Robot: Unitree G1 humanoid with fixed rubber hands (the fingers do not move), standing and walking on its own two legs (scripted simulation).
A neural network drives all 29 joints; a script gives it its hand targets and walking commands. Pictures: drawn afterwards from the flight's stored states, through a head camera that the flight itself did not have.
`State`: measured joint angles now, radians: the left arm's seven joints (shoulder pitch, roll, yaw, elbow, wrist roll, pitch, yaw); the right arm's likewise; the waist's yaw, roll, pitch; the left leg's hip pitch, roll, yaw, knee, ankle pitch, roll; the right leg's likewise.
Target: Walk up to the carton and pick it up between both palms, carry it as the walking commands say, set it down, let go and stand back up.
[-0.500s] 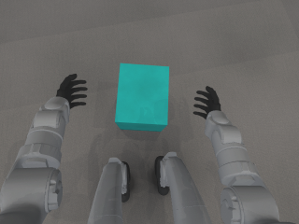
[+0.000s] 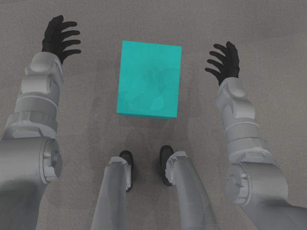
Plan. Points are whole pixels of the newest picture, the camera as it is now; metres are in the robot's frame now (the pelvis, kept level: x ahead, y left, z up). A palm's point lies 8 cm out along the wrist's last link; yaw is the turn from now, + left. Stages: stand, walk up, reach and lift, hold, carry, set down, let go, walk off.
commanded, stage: reach and lift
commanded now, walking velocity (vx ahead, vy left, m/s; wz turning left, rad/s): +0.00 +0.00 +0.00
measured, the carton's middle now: (148, 85) +0.52 -0.03 -0.52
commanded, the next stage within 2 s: none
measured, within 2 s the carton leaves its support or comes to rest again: neither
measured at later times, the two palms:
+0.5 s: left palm (82, 75) +0.51 +0.19 -0.26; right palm (209, 87) +0.45 -0.22 -0.26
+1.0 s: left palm (95, 83) +0.51 +0.18 -0.39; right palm (194, 92) +0.46 -0.20 -0.40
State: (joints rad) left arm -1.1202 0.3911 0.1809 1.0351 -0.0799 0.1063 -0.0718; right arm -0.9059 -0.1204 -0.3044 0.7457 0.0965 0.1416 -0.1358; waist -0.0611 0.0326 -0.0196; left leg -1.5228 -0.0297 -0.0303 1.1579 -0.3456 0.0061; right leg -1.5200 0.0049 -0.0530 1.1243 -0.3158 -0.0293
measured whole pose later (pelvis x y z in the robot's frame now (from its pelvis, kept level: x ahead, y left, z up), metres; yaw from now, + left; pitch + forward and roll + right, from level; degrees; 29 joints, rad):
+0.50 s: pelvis -0.04 +0.01 -0.11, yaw -1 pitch +35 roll -3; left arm -1.27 0.45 0.09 0.85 -0.16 0.19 0.02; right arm -1.12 -0.23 -0.31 0.67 0.17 0.18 -0.14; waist -0.07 0.02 0.34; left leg -1.79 -0.05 -0.03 1.68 -0.49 0.03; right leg -1.78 0.01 -0.04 1.63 -0.46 -0.01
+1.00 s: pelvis -0.06 +0.00 -0.23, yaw -2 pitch +29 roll -1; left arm -1.48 0.52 0.05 1.07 -0.24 0.16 0.03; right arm -1.35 -0.26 -0.18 0.88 0.24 0.18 -0.22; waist -0.05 -0.02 0.52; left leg -2.02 -0.03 -0.01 2.09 -0.57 0.00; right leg -2.04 0.04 -0.05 2.05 -0.50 -0.03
